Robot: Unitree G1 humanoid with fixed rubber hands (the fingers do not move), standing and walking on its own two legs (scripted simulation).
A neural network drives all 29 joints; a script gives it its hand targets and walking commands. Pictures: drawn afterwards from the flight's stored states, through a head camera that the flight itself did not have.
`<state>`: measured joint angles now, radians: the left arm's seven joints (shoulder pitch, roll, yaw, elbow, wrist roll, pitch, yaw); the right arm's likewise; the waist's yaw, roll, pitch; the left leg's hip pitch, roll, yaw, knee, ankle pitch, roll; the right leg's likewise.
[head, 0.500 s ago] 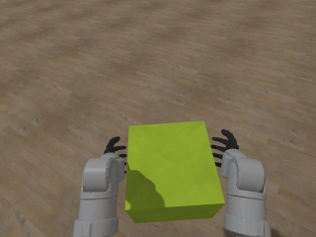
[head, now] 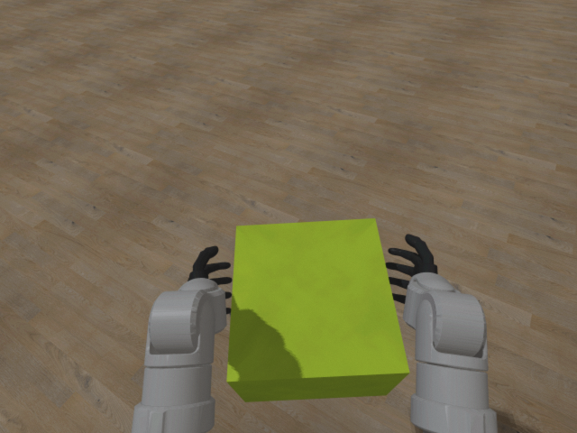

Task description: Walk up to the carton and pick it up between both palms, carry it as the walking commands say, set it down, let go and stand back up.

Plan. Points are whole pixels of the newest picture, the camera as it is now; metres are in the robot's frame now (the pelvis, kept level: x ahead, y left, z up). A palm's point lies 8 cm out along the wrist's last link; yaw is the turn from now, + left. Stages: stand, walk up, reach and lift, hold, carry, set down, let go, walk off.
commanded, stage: carry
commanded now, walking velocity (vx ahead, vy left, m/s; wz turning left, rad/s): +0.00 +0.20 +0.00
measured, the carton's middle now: (310, 309) +0.31 -0.01 -0.01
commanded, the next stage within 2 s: none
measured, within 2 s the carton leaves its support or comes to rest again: neither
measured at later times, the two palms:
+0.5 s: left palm (68, 375) +0.18 +0.27 +0.08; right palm (320, 364) +0.20 -0.02 +0.07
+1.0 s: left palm out of the picture +0.10 +0.44 +0.07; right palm (159, 423) +0.13 +0.15 +0.08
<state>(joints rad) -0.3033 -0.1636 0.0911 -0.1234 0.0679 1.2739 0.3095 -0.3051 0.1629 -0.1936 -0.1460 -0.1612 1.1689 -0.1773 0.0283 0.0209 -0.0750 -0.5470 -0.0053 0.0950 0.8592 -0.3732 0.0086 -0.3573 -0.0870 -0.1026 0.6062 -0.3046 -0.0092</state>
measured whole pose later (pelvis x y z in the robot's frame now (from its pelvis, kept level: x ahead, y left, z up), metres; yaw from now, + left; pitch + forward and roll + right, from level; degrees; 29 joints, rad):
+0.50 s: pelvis -0.10 +0.13 -0.01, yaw +0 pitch +3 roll +1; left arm -0.32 -0.17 0.11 -0.10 0.06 1.27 0.34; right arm -0.32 0.17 -0.20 -0.10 -0.17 1.15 -0.17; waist 0.05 0.03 -0.08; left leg -0.53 0.00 0.15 0.75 -0.31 0.03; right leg -0.36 -0.06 -0.13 0.63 -0.31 -0.03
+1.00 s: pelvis -0.18 +0.28 -0.01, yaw -1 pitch +4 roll +0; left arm -0.30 -0.16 0.12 -0.21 0.03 1.27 0.38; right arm -0.37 0.19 -0.19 -0.13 -0.17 1.14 -0.17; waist 0.07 0.00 -0.04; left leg -0.44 -0.02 0.15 0.57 -0.21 0.10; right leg -0.37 -0.04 -0.14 0.67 -0.40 0.03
